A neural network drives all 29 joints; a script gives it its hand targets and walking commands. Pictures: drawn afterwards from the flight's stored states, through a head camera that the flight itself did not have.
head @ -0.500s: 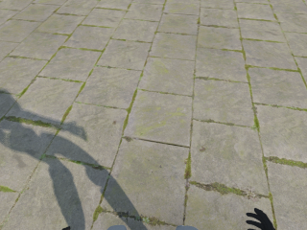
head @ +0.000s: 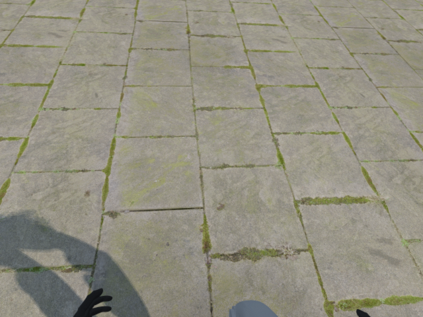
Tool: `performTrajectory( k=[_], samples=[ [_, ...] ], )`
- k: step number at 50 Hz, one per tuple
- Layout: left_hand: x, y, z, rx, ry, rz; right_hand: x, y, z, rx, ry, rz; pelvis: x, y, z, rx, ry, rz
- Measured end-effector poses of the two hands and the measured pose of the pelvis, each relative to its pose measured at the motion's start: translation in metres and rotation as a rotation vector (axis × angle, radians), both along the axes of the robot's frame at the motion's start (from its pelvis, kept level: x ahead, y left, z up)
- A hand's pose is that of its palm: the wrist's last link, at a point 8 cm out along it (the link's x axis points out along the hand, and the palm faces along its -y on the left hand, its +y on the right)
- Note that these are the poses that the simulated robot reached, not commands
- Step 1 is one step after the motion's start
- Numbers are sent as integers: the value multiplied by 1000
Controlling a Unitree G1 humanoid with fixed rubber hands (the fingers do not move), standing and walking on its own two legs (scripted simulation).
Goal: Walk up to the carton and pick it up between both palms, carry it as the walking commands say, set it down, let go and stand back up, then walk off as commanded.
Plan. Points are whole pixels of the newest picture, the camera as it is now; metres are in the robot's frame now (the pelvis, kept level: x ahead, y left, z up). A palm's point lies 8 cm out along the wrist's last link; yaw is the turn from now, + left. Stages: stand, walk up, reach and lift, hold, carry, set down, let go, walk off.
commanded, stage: walk off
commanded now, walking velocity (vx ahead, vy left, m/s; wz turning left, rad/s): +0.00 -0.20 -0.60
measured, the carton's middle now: out of the picture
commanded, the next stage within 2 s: stand in 1.50 s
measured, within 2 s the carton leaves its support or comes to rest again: neither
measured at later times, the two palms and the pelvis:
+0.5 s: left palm out of the picture +0.13 +0.12 -0.10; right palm out of the picture +0.07 -0.42 -0.09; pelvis +0.00 -0.12 +0.01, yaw -16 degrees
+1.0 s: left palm (241, 307) +0.16 -0.05 -0.11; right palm out of the picture -0.14 -0.49 -0.12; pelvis -0.07 -0.21 -0.01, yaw -34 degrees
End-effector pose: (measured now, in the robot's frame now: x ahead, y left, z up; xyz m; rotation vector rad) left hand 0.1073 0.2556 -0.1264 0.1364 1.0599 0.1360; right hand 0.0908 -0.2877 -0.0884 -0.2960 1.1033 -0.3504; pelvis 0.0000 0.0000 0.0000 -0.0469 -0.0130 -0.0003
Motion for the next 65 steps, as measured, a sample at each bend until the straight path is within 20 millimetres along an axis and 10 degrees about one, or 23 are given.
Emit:
performTrajectory(
  k=[9, 23, 38, 47, 59, 65],
  samples=[
    [53, -76, 0, 44, -27, -130, -29, -65, -32, 83, 25, -103, 9, -64, -14, 56, 12, -109],
    [20, -128, 24, 111, 91, -232, -6, -129, -7, 111, -147, -184, 1, -118, 7, 67, -3, -255],
    [51, -194, 9, 6, 42, -426, -142, -151, 7, 12, -18, -432, -22, -138, 10, 14, -19, -432],
    [64, -279, 14, 32, -6, -576, -213, -187, -11, 80, -30, -556, -54, -188, 3, 51, -11, -564],
    [17, -323, 28, 112, 14, -666, -256, -233, -20, 121, -136, -620, -105, -229, 4, 71, -46, -662],
    [1, -340, 17, 74, 46, -735, -312, -224, -9, 73, -70, -704, -127, -228, 7, 28, 9, -726]
  ],
)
